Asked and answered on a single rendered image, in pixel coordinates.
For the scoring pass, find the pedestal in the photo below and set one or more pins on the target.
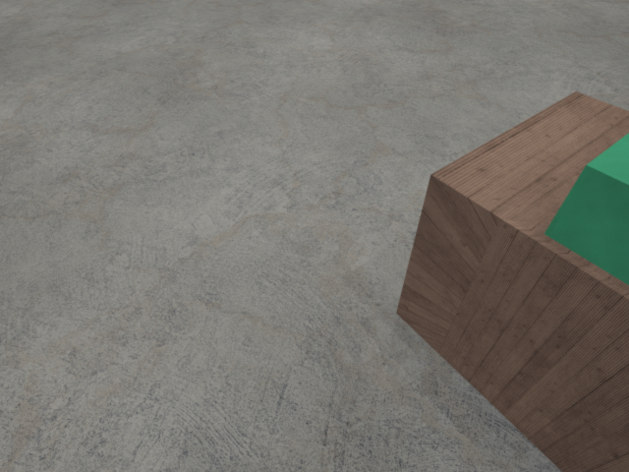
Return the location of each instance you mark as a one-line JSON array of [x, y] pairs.
[[540, 332]]

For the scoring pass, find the carton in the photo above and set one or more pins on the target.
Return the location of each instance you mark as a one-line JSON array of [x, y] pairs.
[[593, 221]]

